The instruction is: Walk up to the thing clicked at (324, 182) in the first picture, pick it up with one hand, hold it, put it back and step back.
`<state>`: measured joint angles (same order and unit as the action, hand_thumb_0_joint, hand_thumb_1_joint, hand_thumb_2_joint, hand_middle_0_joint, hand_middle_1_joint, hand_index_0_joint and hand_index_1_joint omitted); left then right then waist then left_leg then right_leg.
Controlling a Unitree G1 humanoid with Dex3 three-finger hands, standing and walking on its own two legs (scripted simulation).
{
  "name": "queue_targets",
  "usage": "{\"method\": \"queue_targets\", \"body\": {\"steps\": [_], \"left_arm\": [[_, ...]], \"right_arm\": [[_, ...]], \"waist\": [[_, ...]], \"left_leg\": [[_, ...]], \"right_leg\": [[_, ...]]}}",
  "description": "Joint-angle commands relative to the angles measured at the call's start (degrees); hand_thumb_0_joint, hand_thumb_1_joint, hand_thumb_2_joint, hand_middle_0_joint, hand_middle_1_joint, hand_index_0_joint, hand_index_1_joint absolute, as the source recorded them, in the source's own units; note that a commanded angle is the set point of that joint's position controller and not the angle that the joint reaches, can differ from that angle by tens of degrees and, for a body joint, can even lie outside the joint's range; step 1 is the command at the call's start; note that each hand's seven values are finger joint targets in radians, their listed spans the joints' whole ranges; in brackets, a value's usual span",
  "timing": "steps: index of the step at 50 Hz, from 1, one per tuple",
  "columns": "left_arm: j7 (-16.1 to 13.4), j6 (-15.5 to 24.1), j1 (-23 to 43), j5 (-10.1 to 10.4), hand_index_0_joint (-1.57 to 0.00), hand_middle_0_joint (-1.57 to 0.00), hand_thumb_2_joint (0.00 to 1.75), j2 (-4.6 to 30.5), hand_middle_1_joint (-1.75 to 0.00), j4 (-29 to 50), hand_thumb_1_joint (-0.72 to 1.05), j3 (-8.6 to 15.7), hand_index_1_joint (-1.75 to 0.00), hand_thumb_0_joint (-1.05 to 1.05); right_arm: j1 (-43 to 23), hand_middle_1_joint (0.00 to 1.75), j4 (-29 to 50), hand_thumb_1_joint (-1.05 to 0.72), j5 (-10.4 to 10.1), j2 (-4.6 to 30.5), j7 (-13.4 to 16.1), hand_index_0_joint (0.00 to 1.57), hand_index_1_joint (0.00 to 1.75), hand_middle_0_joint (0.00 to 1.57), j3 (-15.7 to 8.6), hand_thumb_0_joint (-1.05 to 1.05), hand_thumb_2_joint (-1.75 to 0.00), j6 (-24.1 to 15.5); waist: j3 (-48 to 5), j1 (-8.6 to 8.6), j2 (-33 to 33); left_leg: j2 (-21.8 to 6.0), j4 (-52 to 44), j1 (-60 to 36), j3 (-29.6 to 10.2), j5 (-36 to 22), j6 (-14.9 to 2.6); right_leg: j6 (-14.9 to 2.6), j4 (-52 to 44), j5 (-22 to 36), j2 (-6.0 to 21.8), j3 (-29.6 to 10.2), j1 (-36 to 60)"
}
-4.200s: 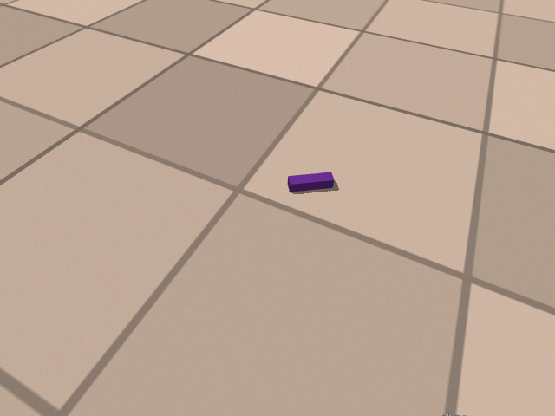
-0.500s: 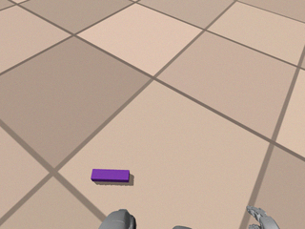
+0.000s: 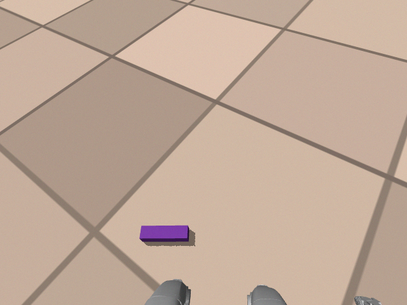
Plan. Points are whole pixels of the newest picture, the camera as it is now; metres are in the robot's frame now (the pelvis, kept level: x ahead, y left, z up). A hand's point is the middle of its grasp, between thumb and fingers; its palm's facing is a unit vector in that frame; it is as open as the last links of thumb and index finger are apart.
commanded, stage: walk up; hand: left
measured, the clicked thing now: (165, 233) +0.46 +0.25 -0.73
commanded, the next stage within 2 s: none
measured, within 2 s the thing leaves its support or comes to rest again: neither
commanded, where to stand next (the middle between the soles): +0.08 +0.03 m, yaw -1 degrees
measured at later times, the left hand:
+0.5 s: hand out of the picture +0.10 +0.28 -0.14, palm faces -0.02 -0.94 -0.33, open 7.4 cm
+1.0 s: hand (86, 297) +0.15 +0.27 -0.13, palm faces -0.02 -0.94 -0.34, open 7.4 cm
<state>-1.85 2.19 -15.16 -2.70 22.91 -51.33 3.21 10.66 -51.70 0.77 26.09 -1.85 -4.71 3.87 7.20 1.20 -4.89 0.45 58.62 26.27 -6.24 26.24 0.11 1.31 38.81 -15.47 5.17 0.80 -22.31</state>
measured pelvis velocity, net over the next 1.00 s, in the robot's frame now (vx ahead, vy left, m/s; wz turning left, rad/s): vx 0.04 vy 0.02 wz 0.00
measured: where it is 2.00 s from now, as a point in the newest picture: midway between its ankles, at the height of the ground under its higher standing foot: outside the picture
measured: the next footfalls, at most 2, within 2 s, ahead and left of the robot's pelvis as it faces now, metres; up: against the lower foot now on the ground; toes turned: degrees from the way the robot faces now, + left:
left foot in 0.08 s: +0.05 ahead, +0.15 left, +0.00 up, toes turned +1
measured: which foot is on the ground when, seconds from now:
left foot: up 0.00-0.06, down 0.08-1.00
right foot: down 0.00-1.00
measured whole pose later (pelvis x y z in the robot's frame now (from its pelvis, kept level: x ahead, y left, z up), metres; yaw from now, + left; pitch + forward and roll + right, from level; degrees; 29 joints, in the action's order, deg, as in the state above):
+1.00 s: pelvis +0.04 +0.02 +0.02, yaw +0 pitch -2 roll +1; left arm 0.8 0.7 -3.6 -0.1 20.0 -63.4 0.3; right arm 4.5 -62.7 0.3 20.9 0.0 -0.5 -1.4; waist 3.9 -0.2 0.2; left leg -0.6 25.0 5.2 0.6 17.3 0.7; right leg 0.7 27.3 -11.5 1.4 -0.4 -13.3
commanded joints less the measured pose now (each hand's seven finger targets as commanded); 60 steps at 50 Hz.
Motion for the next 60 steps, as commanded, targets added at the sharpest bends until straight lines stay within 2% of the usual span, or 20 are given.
{"method": "queue_targets", "body": {"steps": [1,3,4,5,6,7,9,12,15,16,17,18,19,21,24,27,29,35,52,60], "left_arm": [[-0.3,0.5,1.6,-0.2,-0.20,-0.20,0.90,16.3,-0.30,4.6,0.90,4.5,-0.30,0.00],[0.3,-0.5,2.5,0.9,-0.20,-0.20,0.90,15.8,-0.30,4.0,0.90,3.7,-0.30,0.00],[0.3,-0.6,0.4,1.6,-0.20,-0.20,0.90,11.9,-0.30,3.8,0.90,2.2,-0.30,0.00],[0.5,-0.8,-0.8,2.1,-0.20,-0.20,0.90,8.0,-0.30,4.9,0.90,0.8,-0.30,0.00],[0.1,-0.7,3.0,1.9,-0.20,-0.20,0.90,10.6,-0.30,4.8,0.90,1.6,-0.30,0.00],[-0.1,-0.2,6.7,1.3,-0.20,-0.20,0.90,14.9,-0.30,3.8,0.90,2.5,-0.30,0.00],[0.9,0.4,3.6,2.3,-0.20,-0.20,0.90,13.9,-0.30,2.2,0.90,2.3,-0.30,0.00],[1.3,1.1,1.7,2.6,-0.20,-0.20,0.90,10.8,-0.30,0.6,0.90,1.9,-0.30,0.00],[0.7,1.3,-1.3,2.0,-0.20,-0.20,0.90,11.5,-0.30,-1.9,0.90,2.3,-0.30,0.00],[0.6,1.4,-1.0,1.5,-0.20,-0.20,0.90,13.7,-0.30,-1.6,0.90,2.7,-0.30,0.00],[0.5,1.4,0.4,1.3,-0.20,-0.20,0.90,15.7,-0.30,-1.3,0.90,3.0,-0.30,0.00],[1.0,1.0,3.6,1.6,-0.20,-0.20,0.90,17.3,-0.30,-1.0,0.90,2.9,-0.30,0.00],[1.3,0.7,7.3,1.3,-0.20,-0.20,0.90,17.0,-0.30,0.1,0.90,2.8,-0.30,0.00],[1.8,-0.1,10.1,1.6,-0.20,-0.20,0.90,13.3,-0.30,0.5,0.90,1.4,-0.30,0.00],[2.3,-0.7,10.2,2.3,-0.20,-0.20,0.90,10.0,-0.30,-1.5,0.90,0.3,-0.30,0.00],[2.4,0.1,8.8,2.4,-0.20,-0.20,0.90,10.1,-0.30,-3.5,0.90,0.4,-0.30,0.00],[2.1,0.8,8.4,2.9,-0.20,-0.20,0.90,10.5,-0.30,-4.2,0.90,0.2,-0.30,0.00],[1.6,0.5,11.0,3.1,-0.20,-0.20,0.90,10.4,-0.30,-5.8,0.90,-0.4,-0.30,0.00],[1.7,-0.3,14.7,2.5,-0.20,-0.20,0.90,9.7,-0.30,-9.5,0.90,-0.6,-0.30,0.00],[1.9,-0.4,14.3,2.4,-0.20,-0.20,0.90,9.0,-0.30,-10.4,0.90,-0.4,-0.30,0.00]], "right_arm": [[0.2,0.30,2.7,-0.90,0.2,7.0,0.2,0.20,0.30,0.20,-1.3,0.00,-0.90,-2.6],[4.8,0.30,-0.3,-0.90,0.6,6.5,0.9,0.20,0.30,0.20,-1.4,0.00,-0.90,-3.9],[5.8,0.30,-1.4,-0.90,1.2,8.3,1.6,0.20,0.30,0.20,-1.9,0.00,-0.90,-4.6],[7.4,0.30,-0.5,-0.90,2.0,12.3,2.0,0.20,0.30,0.20,-2.8,0.00,-0.90,-5.2],[5.7,0.30,0.4,-0.90,1.4,18.9,1.9,0.20,0.30,0.20,-3.6,0.00,-0.90,-5.3],[3.6,0.30,0.0,-0.90,0.5,20.3,1.6,0.20,0.30,0.20,-4.0,0.00,-0.90,-5.2],[-1.0,0.30,1.0,-0.90,1.1,13.3,1.7,0.20,0.30,0.20,-2.0,0.00,-0.90,-5.4],[0.6,0.30,0.1,-0.90,0.3,11.4,1.8,0.20,0.30,0.20,-0.9,0.00,-0.90,-6.5],[-0.9,0.30,0.9,-0.90,-0.9,8.3,1.9,0.20,0.30,0.20,0.4,0.00,-0.90,-5.5],[-0.5,0.30,1.4,-0.90,-1.2,6.5,2.1,0.20,0.30,0.20,0.9,0.00,-0.90,-5.5],[0.8,0.30,1.2,-0.90,-1.4,4.6,2.2,0.20,0.30,0.20,1.6,0.00,-0.90,-5.3],[1.6,0.30,-0.3,-0.90,-1.1,6.6,2.6,0.20,0.30,0.20,0.8,0.00,-0.90,-4.8],[4.0,0.30,-1.9,-0.90,-0.7,7.4,2.7,0.20,0.30,0.20,0.3,0.00,-0.90,-5.0],[5.2,0.30,-3.8,-0.90,-0.5,7.4,2.4,0.20,0.30,0.20,0.4,0.00,-0.90,-5.9],[0.2,0.30,-3.3,-0.90,0.3,11.2,2.5,0.20,0.30,0.20,-0.1,0.00,-0.90,-6.8],[-3.5,0.30,-3.2,-0.90,0.3,9.8,2.2,0.20,0.30,0.20,1.0,0.00,-0.90,-7.0],[-3.4,0.30,-3.7,-0.90,0.0,8.3,2.4,0.20,0.30,0.20,1.5,0.00,-0.90,-7.3],[-2.7,0.30,-5.8,-0.90,-0.7,8.3,2.9,0.20,0.30,0.20,1.3,0.00,-0.90,-6.9],[-7.8,0.30,-9.1,-0.90,-0.1,7.0,2.3,0.20,0.30,0.20,1.8,0.00,-0.90,-5.9],[-8.1,0.30,-9.6,-0.90,0.1,6.9,2.3,0.20,0.30,0.20,1.7,0.00,-0.90,-6.3]], "waist": [[-9.9,2.00,21.3],[-9.9,-1.06,16.6],[-11.6,-1.42,9.4],[-11.3,-2.39,-1.9],[-7.8,-3.43,-5.8],[-3.2,-3.92,-5.6],[0.2,-1.21,-3.6],[-3.2,-0.93,-6.3],[-6.6,1.28,-2.5],[-8.1,0.93,2.5],[-8.6,0.24,9.5],[-8.2,-0.67,10.1],[-6.9,-2.38,11.4],[-5.1,-3.73,10.2],[-3.2,-1.59,3.6],[-3.6,0.30,3.9],[-8.4,-0.45,2.7],[-12.7,-1.42,4.2],[-7.6,-1.24,6.3],[-8.8,-1.05,4.9]], "left_leg": [[-0.3,-18.2,-2.0,6.6,5.7,0.43],[1.2,-34.2,-14.3,9.0,-7.0,-0.39],[-0.2,-35.9,-21.9,4.3,-10.4,-0.87],[-10.8,-40.2,-25.4,-15.0,-1.9,-5.64],[-20.8,-43.0,-19.2,-30.2,8.0,-13.05],[-23.4,-44.0,-9.7,-31.9,11.8,-17.05],[-14.9,-37.9,-10.6,-14.5,-2.9,-13.15],[-11.1,-30.8,-13.3,-6.0,-30.4,-9.55],[-8.2,-23.9,-6.9,-1.3,-24.9,-5.69],[-5.8,-21.1,-3.6,0.9,-17.6,-4.08],[-1.7,-16.3,1.1,3.5,-7.1,-2.14],[-0.4,-11.6,-4.5,6.5,5.8,-2.48],[-1.3,-13.4,-8.6,5.8,6.7,-2.42],[-1.8,-27.7,-13.6,4.8,-1.4,-2.97],[-13.0,-40.3,-10.3,-12.8,3.1,-7.79],[-10.5,-37.0,-5.7,-5.2,-6.7,-5.93],[-6.5,-33.2,-10.5,0.9,-18.7,-3.18],[-6.8,-31.9,-18.3,2.9,-31.1,-3.15],[-6.3,-39.8,-18.5,3.9,-15.9,-2.26],[-7.1,-42.7,-19.1,4.0,-16.6,-2.12]], "right_leg": [[-11.67,-12.5,-12.2,8.6,-11.1,10.5],[-9.41,-3.2,-1.4,7.0,-7.3,4.3],[-6.30,5.6,2.2,4.9,-4.3,-0.9],[-2.93,16.2,-7.5,-0.3,-0.1,-11.8],[-1.93,15.8,-18.9,-4.3,-0.1,-17.6],[-2.44,17.2,-19.8,-0.9,-3.9,-13.1],[-2.70,11.0,-15.2,0.0,-4.0,-9.8],[-2.75,0.9,-5.4,-3.0,1.2,-1.5],[-3.50,-11.9,6.0,-4.0,0.2,14.3],[-5.42,-12.3,9.0,0.2,-6.3,17.0],[-8.78,-17.0,2.6,8.3,-19.5,18.2],[-13.25,-21.1,-11.2,14.3,-24.0,9.2],[-14.73,-20.8,-13.8,15.0,-24.5,4.5],[-9.09,-17.0,-11.1,8.0,-13.6,0.5],[-2.80,-4.4,-4.3,-2.9,-2.4,-0.4],[-3.73,-10.1,-0.9,-1.5,-3.9,9.8],[-5.01,-10.4,16.3,1.6,-6.9,13.3],[-4.98,-9.5,25.3,2.0,-5.0,14.2],[-3.41,-18.4,10.7,2.1,-7.5,13.2],[-2.66,-18.6,13.4,1.2,-6.4,15.3]]}}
